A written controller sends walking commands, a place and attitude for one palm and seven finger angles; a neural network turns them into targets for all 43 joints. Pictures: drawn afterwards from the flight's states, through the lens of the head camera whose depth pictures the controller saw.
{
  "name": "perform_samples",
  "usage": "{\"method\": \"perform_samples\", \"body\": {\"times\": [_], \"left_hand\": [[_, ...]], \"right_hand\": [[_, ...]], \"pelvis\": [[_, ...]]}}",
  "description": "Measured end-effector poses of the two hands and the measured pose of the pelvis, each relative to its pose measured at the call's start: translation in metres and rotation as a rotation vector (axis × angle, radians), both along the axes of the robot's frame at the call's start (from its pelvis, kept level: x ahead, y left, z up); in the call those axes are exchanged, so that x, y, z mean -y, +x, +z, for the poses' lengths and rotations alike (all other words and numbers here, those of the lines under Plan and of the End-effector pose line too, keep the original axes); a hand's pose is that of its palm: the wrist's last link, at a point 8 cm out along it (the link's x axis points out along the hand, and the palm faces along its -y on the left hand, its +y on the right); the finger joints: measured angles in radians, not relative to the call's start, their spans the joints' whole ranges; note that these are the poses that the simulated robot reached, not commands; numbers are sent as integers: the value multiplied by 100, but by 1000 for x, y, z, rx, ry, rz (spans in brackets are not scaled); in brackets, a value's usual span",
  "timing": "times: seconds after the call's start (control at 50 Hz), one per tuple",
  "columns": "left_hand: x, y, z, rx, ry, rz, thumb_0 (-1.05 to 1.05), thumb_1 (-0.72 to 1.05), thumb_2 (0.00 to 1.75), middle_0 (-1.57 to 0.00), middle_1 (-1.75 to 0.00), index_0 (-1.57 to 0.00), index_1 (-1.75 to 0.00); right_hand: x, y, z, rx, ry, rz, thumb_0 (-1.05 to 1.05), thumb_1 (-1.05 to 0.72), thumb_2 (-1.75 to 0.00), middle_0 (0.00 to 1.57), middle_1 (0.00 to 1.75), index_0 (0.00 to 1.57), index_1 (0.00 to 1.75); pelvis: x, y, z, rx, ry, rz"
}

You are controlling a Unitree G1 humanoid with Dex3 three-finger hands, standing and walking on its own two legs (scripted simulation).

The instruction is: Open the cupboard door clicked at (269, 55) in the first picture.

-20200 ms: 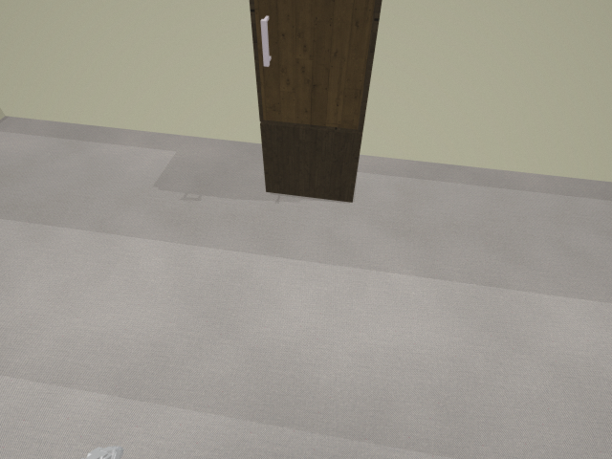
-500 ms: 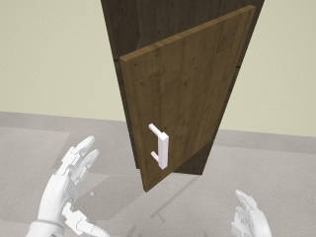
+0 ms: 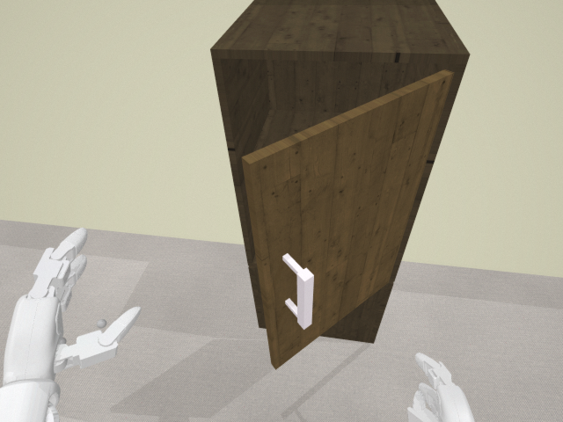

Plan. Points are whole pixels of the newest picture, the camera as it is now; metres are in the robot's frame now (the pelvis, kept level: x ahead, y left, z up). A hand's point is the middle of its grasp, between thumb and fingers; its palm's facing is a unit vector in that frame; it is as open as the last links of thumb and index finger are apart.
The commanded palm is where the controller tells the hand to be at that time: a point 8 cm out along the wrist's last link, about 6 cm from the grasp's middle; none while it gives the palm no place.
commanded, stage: draw the hand back to the body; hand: left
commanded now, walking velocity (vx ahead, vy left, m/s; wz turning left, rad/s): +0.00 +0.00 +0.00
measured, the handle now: (297, 292) +0.34 +0.02 -0.02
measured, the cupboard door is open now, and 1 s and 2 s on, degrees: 46 46 46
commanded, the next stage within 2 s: step back with the hand held close in 0.56 s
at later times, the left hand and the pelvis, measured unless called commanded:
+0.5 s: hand (76, 305) +0.19 +0.25 +0.16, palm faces +0.43 -0.81 -0.39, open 7.5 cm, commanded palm +0.14 +0.29 +0.18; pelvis +0.00 -0.01 +0.01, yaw -1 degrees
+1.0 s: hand (70, 317) +0.18 +0.25 +0.15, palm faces +0.33 -0.80 -0.51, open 7.4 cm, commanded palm +0.12 +0.30 +0.18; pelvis -0.02 +0.00 +0.01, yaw -1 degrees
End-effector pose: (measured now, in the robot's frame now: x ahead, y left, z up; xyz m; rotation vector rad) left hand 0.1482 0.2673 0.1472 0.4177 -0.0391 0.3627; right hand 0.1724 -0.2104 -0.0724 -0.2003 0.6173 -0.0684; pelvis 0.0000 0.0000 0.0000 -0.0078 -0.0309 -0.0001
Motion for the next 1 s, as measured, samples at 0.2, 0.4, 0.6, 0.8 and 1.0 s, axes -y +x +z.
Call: {"method": "perform_samples", "body": {"times": [0.2,0.4,0.6,0.8,1.0], "left_hand": [[-23,-3,35,103,73,73,1,63,78,-20,-30,-20,-30],[-20,-1,29,89,36,79,1,84,88,-20,-30,-21,-30],[-16,0,32,90,51,63,1,88,90,-21,-30,-21,-30],[-22,5,44,125,121,54,1,88,90,-21,-30,-21,-30],[-18,-7,31,16,149,-41,1,88,90,-21,-30,-22,-30]], "right_hand": [[8,7,7,-3,-13,1,1,-91,-90,20,30,21,30],[16,3,5,-33,-20,-10,1,-91,-90,20,30,21,30],[20,-2,3,-41,-16,-26,1,-91,-90,20,30,21,30],[23,-5,3,-67,-16,-31,1,-91,-90,20,30,21,30],[36,-30,5,-115,-51,-129,1,-91,-90,20,30,21,30]], "pelvis": [[3,2,7,30,2,-6],[6,0,9,38,3,-10],[10,1,10,45,2,-13],[11,-5,10,11,-7,-2],[1,-25,9,-32,-5,-21]]}}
